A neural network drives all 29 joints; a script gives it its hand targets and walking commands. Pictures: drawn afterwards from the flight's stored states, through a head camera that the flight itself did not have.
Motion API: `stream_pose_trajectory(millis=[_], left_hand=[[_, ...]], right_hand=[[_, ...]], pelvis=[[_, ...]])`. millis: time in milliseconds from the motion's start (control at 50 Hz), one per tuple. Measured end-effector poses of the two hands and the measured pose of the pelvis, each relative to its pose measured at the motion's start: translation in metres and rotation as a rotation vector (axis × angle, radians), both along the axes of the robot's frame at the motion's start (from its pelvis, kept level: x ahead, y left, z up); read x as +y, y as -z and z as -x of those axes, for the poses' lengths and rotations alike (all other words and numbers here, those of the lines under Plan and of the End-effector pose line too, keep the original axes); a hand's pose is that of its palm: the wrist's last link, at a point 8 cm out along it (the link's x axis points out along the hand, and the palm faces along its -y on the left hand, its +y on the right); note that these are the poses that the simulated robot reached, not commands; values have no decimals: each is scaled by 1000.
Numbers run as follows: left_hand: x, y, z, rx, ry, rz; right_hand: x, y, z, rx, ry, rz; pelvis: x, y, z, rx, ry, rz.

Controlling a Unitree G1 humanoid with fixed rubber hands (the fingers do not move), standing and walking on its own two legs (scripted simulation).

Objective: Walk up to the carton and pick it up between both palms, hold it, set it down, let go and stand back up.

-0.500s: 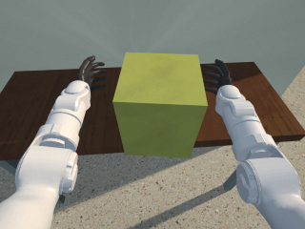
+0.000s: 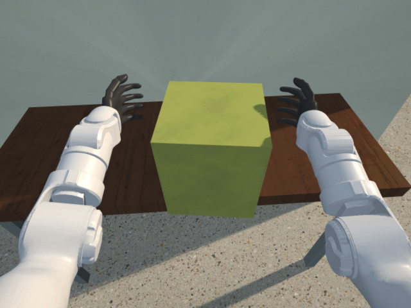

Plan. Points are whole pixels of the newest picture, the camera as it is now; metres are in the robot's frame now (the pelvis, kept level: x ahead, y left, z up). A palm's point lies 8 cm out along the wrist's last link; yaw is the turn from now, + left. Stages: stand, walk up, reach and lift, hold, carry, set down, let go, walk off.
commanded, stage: set down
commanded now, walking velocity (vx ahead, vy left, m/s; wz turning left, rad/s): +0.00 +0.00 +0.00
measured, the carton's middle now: (212, 151) +0.46 +0.00 +0.05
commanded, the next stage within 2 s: none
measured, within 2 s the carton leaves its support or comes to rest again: neither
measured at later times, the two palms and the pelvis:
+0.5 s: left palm (99, 127) +0.44 +0.22 +0.16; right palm (293, 127) +0.43 -0.16 +0.15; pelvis +0.00 +0.01 +0.00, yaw +1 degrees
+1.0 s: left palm (103, 133) +0.41 +0.21 +0.16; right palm (302, 132) +0.41 -0.17 +0.16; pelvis -0.01 +0.00 +0.00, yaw +1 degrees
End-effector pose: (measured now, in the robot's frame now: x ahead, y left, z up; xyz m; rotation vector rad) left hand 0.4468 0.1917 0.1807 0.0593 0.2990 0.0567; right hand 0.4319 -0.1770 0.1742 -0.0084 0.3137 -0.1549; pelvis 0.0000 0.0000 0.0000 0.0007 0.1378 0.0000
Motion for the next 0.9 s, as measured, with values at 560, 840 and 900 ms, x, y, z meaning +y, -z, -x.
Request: stream_pose_trajectory(millis=[560, 840, 900], left_hand=[[29, 20, 11, -33, -1, 5], [14, 20, 24, 0, -6, 0], [13, 22, 31, -3, -12, 4]], right_hand=[[21, 17, 4, -15, -13, -8], [13, 17, 15, 3, -22, -19], [10, 19, 20, 1, -21, -18]], pelvis=[[11, 1, 1, 9, -10, 4], [7, 0, 0, -51, -8, 4], [5, 0, 3, -56, -10, 4]])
